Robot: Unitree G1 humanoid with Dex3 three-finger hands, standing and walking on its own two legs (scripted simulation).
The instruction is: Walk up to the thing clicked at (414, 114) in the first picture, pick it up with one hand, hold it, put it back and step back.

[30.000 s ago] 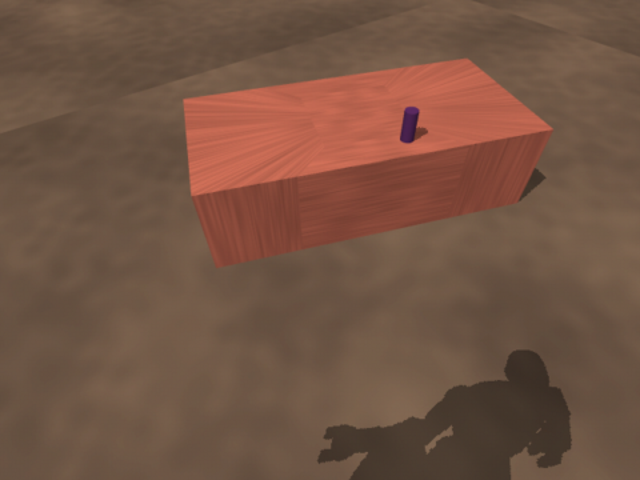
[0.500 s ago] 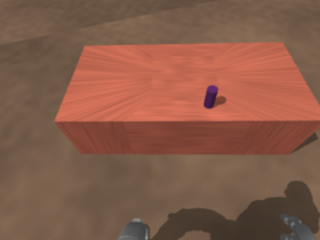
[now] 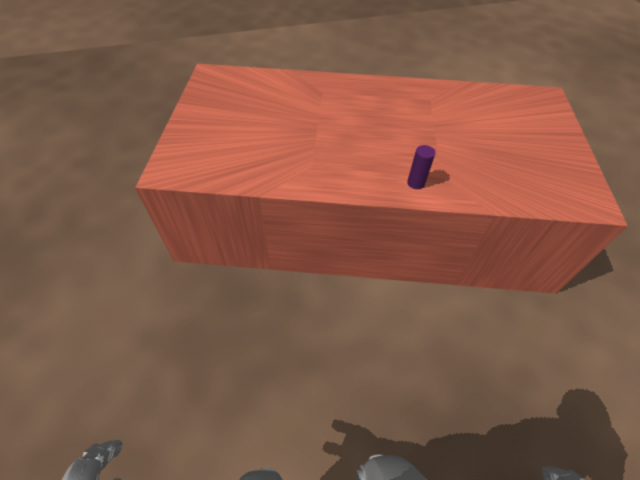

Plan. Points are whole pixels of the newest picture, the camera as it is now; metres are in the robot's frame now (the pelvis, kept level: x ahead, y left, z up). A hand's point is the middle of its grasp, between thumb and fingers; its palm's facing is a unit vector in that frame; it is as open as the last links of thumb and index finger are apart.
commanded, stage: step back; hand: right
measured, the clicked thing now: (420, 167) +0.93 -0.25 -0.31
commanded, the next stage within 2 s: stand in 1.36 s
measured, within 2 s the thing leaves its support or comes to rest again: neither
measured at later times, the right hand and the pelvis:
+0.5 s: hand out of the picture -0.09 -0.29 -0.16, palm faces -0.12 +0.92 -0.37, open 7.4 cm; pelvis -0.15 -0.02 +0.00, yaw +4 degrees
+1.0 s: hand out of the picture -0.04 -0.27 -0.15, palm faces -0.10 +0.92 -0.39, open 7.4 cm; pelvis -0.13 -0.01 +0.00, yaw +4 degrees
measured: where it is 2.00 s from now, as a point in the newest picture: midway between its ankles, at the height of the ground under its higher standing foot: outside the picture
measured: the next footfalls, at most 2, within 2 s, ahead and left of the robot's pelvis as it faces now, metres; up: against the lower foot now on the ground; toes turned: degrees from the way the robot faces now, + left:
right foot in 0.14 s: -0.07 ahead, -0.13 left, +0.00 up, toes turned +2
left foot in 0.48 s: -0.12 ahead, +0.12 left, +0.00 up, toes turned +2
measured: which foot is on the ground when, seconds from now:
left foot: down 0.00-0.16, up 0.18-0.46, down 0.48-0.76, up 0.78-0.98, down 1.00-1.00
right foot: up 0.00-0.12, down 0.14-1.00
